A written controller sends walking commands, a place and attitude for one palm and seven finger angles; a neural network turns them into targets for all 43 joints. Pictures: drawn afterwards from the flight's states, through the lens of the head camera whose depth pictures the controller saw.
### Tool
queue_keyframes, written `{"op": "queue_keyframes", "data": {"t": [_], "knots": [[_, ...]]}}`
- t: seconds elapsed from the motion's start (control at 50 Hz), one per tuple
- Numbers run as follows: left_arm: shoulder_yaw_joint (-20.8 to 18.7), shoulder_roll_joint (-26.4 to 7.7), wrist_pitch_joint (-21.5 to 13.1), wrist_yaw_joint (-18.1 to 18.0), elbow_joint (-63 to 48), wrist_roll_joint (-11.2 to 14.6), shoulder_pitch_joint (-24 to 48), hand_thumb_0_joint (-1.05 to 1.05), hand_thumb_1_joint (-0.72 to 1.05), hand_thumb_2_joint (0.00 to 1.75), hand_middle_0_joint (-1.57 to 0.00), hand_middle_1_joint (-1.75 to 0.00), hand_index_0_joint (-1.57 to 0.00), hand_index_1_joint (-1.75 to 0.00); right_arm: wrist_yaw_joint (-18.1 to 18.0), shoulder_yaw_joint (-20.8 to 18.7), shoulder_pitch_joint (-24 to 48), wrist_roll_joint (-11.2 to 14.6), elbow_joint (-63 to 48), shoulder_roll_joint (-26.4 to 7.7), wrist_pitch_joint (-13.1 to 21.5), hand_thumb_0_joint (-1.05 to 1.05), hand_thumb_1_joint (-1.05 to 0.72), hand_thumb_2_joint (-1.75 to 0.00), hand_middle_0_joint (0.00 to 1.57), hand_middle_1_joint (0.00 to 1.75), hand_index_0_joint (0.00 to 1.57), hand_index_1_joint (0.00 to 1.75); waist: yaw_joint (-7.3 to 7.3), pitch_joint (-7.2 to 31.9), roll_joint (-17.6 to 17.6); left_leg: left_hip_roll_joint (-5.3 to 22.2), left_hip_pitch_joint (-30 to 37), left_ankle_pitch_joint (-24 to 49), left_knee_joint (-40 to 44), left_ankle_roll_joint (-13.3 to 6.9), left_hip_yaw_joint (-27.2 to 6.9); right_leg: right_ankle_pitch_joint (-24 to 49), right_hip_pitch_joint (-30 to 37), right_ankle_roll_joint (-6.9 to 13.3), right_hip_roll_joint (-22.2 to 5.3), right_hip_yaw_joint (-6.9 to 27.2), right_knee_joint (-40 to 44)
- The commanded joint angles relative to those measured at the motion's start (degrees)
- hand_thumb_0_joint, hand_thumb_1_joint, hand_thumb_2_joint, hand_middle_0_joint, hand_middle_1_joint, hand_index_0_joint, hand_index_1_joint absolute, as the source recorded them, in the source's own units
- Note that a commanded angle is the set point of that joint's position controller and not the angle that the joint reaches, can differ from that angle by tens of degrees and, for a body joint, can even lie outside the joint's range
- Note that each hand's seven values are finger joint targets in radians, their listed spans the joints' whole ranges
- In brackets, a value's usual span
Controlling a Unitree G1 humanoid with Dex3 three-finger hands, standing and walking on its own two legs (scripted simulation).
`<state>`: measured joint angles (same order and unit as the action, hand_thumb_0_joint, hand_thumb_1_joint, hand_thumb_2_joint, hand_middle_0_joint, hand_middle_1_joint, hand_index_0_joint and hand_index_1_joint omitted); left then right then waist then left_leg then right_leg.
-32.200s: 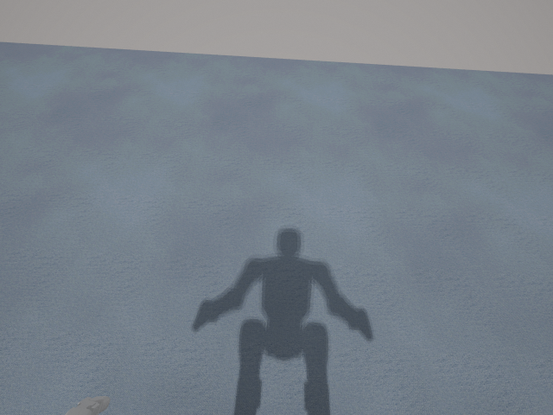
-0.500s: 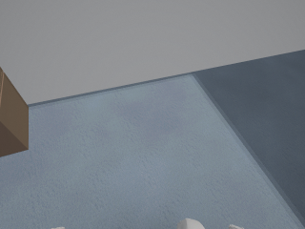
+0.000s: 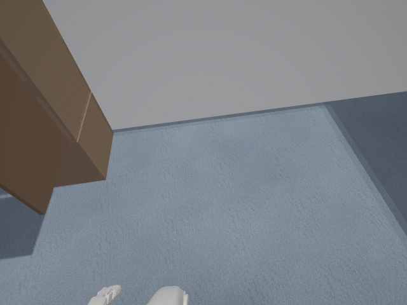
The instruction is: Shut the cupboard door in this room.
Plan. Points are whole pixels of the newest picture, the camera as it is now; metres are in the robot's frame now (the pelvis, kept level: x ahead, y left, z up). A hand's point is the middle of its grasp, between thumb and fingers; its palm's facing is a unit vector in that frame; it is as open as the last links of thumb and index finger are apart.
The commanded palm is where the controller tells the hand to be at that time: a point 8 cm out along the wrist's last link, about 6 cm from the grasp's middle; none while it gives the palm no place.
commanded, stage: turn to face it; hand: left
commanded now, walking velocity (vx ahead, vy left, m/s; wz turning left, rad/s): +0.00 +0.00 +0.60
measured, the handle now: out of the picture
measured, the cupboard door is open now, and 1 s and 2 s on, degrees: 89 89 89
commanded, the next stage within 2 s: take the last steps up to it in 0.82 s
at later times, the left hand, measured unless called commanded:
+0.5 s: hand out of the picture -0.04 +0.29 -0.18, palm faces +0.33 -0.91 -0.26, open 7.4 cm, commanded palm none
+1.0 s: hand out of the picture -0.01 +0.21 -0.15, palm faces +0.44 -0.86 -0.26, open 7.4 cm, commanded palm none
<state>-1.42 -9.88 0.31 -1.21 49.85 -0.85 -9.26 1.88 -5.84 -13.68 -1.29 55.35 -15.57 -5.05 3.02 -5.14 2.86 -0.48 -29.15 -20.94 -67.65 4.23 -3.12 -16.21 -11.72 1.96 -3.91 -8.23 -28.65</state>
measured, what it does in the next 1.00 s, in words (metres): steps on the spot, turning left: left foot, then right foot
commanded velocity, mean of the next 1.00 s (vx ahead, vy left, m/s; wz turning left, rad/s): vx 0.03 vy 0.00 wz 0.38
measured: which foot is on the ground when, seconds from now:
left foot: up 0.00-0.28, down 0.30-0.80, up 0.82-1.00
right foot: down 0.00-0.30, up 0.32-0.78, down 0.80-1.00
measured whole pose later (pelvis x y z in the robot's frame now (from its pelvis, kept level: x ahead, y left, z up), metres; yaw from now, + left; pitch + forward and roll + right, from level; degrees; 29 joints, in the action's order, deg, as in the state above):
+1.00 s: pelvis +0.00 +0.01 +0.00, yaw +27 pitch -1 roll +2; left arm -1.2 -8.5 -0.4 -1.1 54.6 -1.0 -10.6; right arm 0.7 -4.6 -14.2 -1.1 59.5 -13.5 -4.0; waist 1.7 -4.1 3.0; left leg -0.3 -25.1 -22.7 -62.3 2.8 -2.7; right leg -15.4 -11.9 1.9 -3.2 -7.7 -28.1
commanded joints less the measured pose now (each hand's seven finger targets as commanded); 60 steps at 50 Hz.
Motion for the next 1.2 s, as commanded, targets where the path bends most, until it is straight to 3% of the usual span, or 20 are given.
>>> {"op": "queue_keyframes", "data": {"t": [0.0, 0.16, 0.2, 0.24, 0.26, 0.28, 0.3, 0.36, 0.42, 0.56, 0.66, 0.74, 0.76, 0.78, 0.8, 0.84, 0.9, 0.98, 1.08, 1.18], "knots": [[-3.4, -11.8, -1.4, -0.7, -2.6, -0.2, -4.8, 0.0, 0.9, 0.9, -0.2, -0.3, -0.2, -0.3, -0.2, -0.1, 3.9, 0.0, -4.4, -3.2, 1.1, 0.0, -0.9, -0.9, 0.2, 0.3, 0.2, 0.3, -3.89, 4.7, -11.9, 2.1, -4.3, -1.0, 2.6, 1.1, 1.5, 22.3, 8.2, 4.2, -14.8, 7.7, 9.5], [-4.4, -15.1, -0.6, -0.4, -0.2, -0.8, -8.6, 0.0, 0.9, 0.9, -0.2, -0.3, -0.2, -0.3, -0.3, 1.5, 9.9, 0.8, -6.1, -2.2, 2.2, 0.0, -0.9, -0.9, 0.2, 0.3, 0.2, 0.3, -6.33, 7.3, -15.6, 1.5, 4.1, -5.4, 22.6, -0.5, 7.3, 31.6, 10.8, 5.5, -17.5, 3.5, 4.9], [-4.7, -15.8, -0.3, -0.3, 0.3, -0.8, -7.9, 0.0, 0.9, 0.9, -0.2, -0.3, -0.2, -0.3, -0.5, 1.6, 8.5, 0.9, -6.4, -2.4, 2.7, 0.0, -0.9, -0.9, 0.2, 0.3, 0.2, 0.3, -5.35, 8.5, -15.1, 1.1, 8.3, -3.2, 29.9, -1.2, 8.7, 31.6, 10.4, 4.4, -18.1, 1.9, 2.0], [-4.9, -15.6, 0.0, -0.1, 0.5, -0.2, -6.8, 0.0, 0.9, 0.9, -0.2, -0.3, -0.2, -0.3, -0.5, 1.2, 5.1, 0.6, -5.9, -4.2, 3.3, 0.0, -0.9, -0.9, 0.2, 0.3, 0.2, 0.3, -2.7, 10.0, -12.6, 1.5, 18.8, 7.8, 42.3, -2.5, 8.6, 25.9, 4.4, 0.5, -16.8, -1.6, -5.1], [-4.7, -13.8, 0.3, 0.2, -0.4, 0.1, -7.0, 0.0, 0.9, 0.9, -0.2, -0.3, -0.2, -0.3, -0.6, 0.1, 1.5, 0.3, -5.4, -9.1, 4.0, 0.0, -0.9, -0.9, 0.2, 0.3, 0.2, 0.3, -0.49, 12.7, -1.8, 8.9, 30.0, 19.1, 46.5, -5.7, -1.0, 13.4, -6.2, -3.0, -12.9, -4.2, -15.9], [-3.3, -9.8, 0.5, 0.7, -2.6, 0.2, -5.2, 0.0, 0.9, 0.9, -0.2, -0.3, -0.2, -0.3, -0.8, -1.4, -1.3, 0.3, -5.4, -15.1, 3.9, 0.0, -0.9, -0.9, 0.2, 0.3, 0.2, 0.3, 1.11, 12.1, 14.8, 23.2, 35.6, 40.5, 46.8, -12.4, -18.0, -21.2, -21.8, -7.0, -5.4, -3.6, -27.5], [-2.8, -10.5, 1.6, -0.1, -3.4, -0.3, -1.1, 0.0, 0.9, 0.9, -0.2, -0.3, -0.2, -0.3, -1.4, -1.5, -4.0, 0.5, -3.7, -15.4, 3.6, 0.0, -0.9, -0.9, 0.2, 0.3, 0.2, 0.3, 3.06, 11.7, 11.9, 24.8, 31.2, 39.8, 47.2, -15.8, -18.7, -23.2, -22.2, -6.8, -4.9, 2.8, -33.2], [-3.5, -10.7, 1.5, 0.5, -0.9, 0.0, -0.8, 0.0, 0.9, 0.9, -0.2, -0.3, -0.2, -0.3, -2.6, 0.0, 4.2, 0.2, -5.7, -10.3, 3.9, 0.0, -0.9, -0.9, 0.2, 0.3, 0.2, 0.3, -1.1, 6.3, 7.9, 16.2, 25.2, 36.3, 46.7, -14.1, -10.7, -11.3, -22.4, -6.8, -4.2, 6.6, -37.2], [-3.3, -10.6, 1.4, 0.7, 0.7, -0.1, -3.5, 0.0, 0.9, 0.9, -0.2, -0.3, -0.2, -0.3, -2.5, 0.6, 5.5, 0.4, -6.3, -8.8, 4.5, 0.0, -0.9, -0.9, 0.2, 0.3, 0.2, 0.3, -2.41, 7.3, 4.9, 13.6, 24.5, 36.1, 47.2, -13.0, -7.2, -7.2, -19.7, -7.5, -3.3, 6.4, -36.0], [-2.7, -9.3, 1.6, 0.4, -0.8, 0.1, -0.2, 0.0, 0.9, 0.9, -0.2, -0.3, -0.2, -0.3, -2.4, 0.3, 2.2, 0.2, -5.4, -8.3, 4.4, 0.0, -0.9, -0.9, 0.2, 0.3, 0.2, 0.3, -1.37, 5.2, 4.9, 13.5, 22.5, 30.3, 48.7, -14.3, -12.0, -7.6, -17.8, -7.8, -1.5, 6.7, -28.1], [-2.1, -7.7, 0.9, 0.3, -1.2, 0.5, 0.8, 0.0, 0.9, 0.9, -0.2, -0.3, -0.2, -0.3, -2.6, 0.2, 1.4, -0.1, -4.4, -7.8, 4.1, 0.0, -0.9, -0.9, 0.2, 0.3, 0.2, 0.3, -1.31, 7.1, 6.6, 12.5, 22.1, 34.9, 46.0, -14.3, -14.9, -9.5, -11.4, -6.7, 1.2, 5.8, -16.3], [-2.1, -8.2, -0.4, -0.2, 0.9, 0.8, -4.6, 0.0, 0.9, 0.9, -0.2, -0.3, -0.2, -0.3, -2.6, 0.4, 2.1, 0.5, -3.4, -6.1, 4.2, 0.0, -0.9, -0.9, 0.2, 0.3, 0.2, 0.3, -4.21, 9.3, 4.5, 9.3, 16.4, 32.0, 40.9, -10.9, -14.6, 3.8, 2.7, -5.7, 1.7, 5.2, 3.5], [-2.4, -10.2, -1.0, -0.4, 1.6, 0.4, -6.4, 0.0, 0.9, 0.9, -0.2, -0.3, -0.2, -0.3, -2.3, 0.7, 1.4, 0.9, -3.0, -4.1, 4.4, 0.0, -0.9, -0.9, 0.2, 0.3, 0.2, 0.3, -4.76, 10.6, -0.4, 6.3, 11.4, 23.2, 36.8, -7.8, -11.9, 9.5, 10.0, -4.6, -3.0, 9.4, 9.1], [-3.2, -14.7, -1.6, -1.0, 2.0, -0.4, -7.1, 0.0, 0.9, 0.9, -0.2, -0.3, -0.2, -0.3, -1.9, 1.3, -0.1, 1.3, -3.5, -0.6, 4.7, 0.0, -0.9, -0.9, 0.2, 0.3, 0.2, 0.3, -4.52, 11.0, -14.0, -1.0, 1.1, 4.4, 27.5, -3.7, -3.4, 19.1, 16.8, 0.2, -16.1, 21.4, 10.1], [-3.3, -15.5, -1.5, -0.8, 1.5, -0.2, -7.5, 0.0, 0.9, 0.9, -0.2, -0.3, -0.2, -0.3, -2.3, 0.8, 1.1, 0.9, -3.9, -1.9, 3.7, 0.0, -0.9, -0.9, 0.2, 0.3, 0.2, 0.3, -5.22, 9.0, -15.6, -2.6, 1.1, -12.7, 17.9, -2.6, -1.7, 23.8, 9.2, 6.2, -23.4, 24.7, 11.2], [-3.2, -13.0, -1.2, -0.8, 0.9, 0.0, -3.2, 0.0, 0.9, 0.9, -0.2, -0.3, -0.2, -0.3, -2.0, 0.2, 1.7, 0.3, -2.0, -2.8, 2.2, 0.0, -0.9, -0.9, 0.2, 0.3, 0.2, 0.3, -3.75, 3.5, -13.0, -0.6, 1.0, -9.0, 4.8, -2.7, -2.9, 15.2, 0.2, 7.3, -18.5, 21.6, 13.1], [-2.7, -9.8, -1.4, -0.8, 0.4, -0.1, -0.6, 0.0, 0.9, 0.9, -0.2, -0.3, -0.2, -0.3, -1.5, 0.5, -1.2, 0.3, 0.5, -1.3, 2.0, 0.0, -0.9, -0.9, 0.2, 0.3, 0.2, 0.3, -2.08, 3.8, -10.9, 1.0, 0.9, -2.0, 1.3, -1.6, -1.0, 16.4, 1.0, 4.7, -13.4, 12.1, 11.5], [-3.0, -9.3, -2.3, -0.4, 3.3, -0.3, -6.8, 0.0, 0.9, 0.9, -0.2, -0.3, -0.2, -0.3, -1.0, 0.8, 0.5, -0.3, 0.7, -0.6, 2.7, 0.0, -0.9, -0.9, 0.2, 0.3, 0.2, 0.3, -4.69, 3.5, -12.3, 2.8, -1.6, 0.1, 6.4, -0.8, 1.7, 3.0, 5.8, 4.1, -13.7, 12.8, 15.3], [-3.2, -9.6, -3.2, 0.1, 7.3, -1.0, -13.5, 0.0, 0.9, 0.9, -0.2, -0.3, -0.2, -0.3, -0.4, 1.7, 6.1, -0.1, -0.6, 0.7, 4.4, 0.0, -0.9, -0.9, 0.2, 0.3, 0.2, 0.3, -7.58, 2.6, -11.3, 4.4, -1.4, -2.8, 20.1, -1.4, 5.2, -1.6, 9.9, 6.0, -15.7, 14.7, 16.9], [-3.0, -10.1, -2.9, 0.5, 10.5, -0.8, -13.2, 0.0, 0.9, 0.9, -0.2, -0.3, -0.2, -0.3, -0.5, 2.7, 2.8, 0.2, 1.0, 3.0, 5.7, 0.0, -0.9, -0.9, 0.2, 0.3, 0.2, 0.3, -5.38, 3.1, -12.3, 2.2, 12.4, 0.3, 35.8, -2.9, 9.8, -3.2, 3.4, 4.7, -13.1, 9.9, 14.4]]}}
